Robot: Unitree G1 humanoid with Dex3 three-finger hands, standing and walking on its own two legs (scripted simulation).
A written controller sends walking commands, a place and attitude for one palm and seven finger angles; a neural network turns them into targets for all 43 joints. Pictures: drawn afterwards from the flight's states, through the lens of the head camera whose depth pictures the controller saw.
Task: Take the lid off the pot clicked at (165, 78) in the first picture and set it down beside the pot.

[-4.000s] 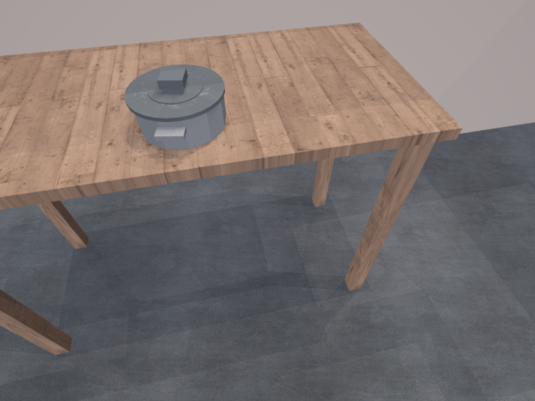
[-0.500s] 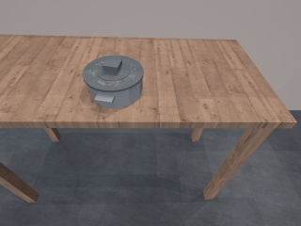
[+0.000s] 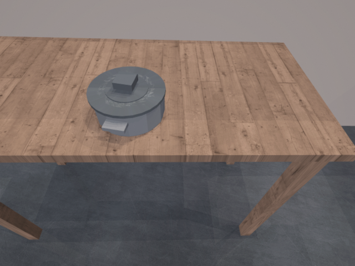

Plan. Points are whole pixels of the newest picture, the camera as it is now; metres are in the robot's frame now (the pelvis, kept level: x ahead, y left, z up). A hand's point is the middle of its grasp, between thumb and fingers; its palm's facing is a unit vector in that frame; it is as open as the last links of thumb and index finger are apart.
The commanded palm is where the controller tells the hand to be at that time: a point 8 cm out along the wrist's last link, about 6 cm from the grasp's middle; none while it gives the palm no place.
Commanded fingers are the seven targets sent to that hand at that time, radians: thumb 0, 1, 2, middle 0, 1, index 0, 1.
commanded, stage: look again from close up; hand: left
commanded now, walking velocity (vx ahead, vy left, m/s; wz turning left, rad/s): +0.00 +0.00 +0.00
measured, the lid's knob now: (125, 81) +0.48 +0.16 +0.16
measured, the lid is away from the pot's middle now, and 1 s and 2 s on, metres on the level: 0.00 0.00 0.00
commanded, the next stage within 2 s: lift the closed hand beside the body in 0.78 s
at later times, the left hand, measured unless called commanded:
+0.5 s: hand out of the picture +0.04 +0.17 -0.18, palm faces +0.04 -0.98 -0.21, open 7.4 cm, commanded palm none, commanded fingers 0.00 0.90 0.90 -0.20 -0.30 -0.20 -0.30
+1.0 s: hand out of the picture +0.11 +0.19 -0.11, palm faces +0.18 -0.94 -0.29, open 7.1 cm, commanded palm +0.11 +0.22 -0.03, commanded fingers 0.00 0.90 0.90 -0.51 -0.64 -0.51 -0.64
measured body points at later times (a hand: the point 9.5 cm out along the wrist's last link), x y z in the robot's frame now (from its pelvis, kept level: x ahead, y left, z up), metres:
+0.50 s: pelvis +0.03 -0.01 +0.00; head +0.05 -0.01 +0.45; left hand +0.03 +0.22 -0.16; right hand +0.05 -0.24 -0.16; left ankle +0.03 +0.09 -0.74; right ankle -0.06 -0.11 -0.74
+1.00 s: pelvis +0.02 -0.01 +0.00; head +0.04 -0.01 +0.45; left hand +0.10 +0.24 -0.09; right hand +0.09 -0.24 -0.14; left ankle +0.03 +0.09 -0.74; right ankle -0.06 -0.11 -0.73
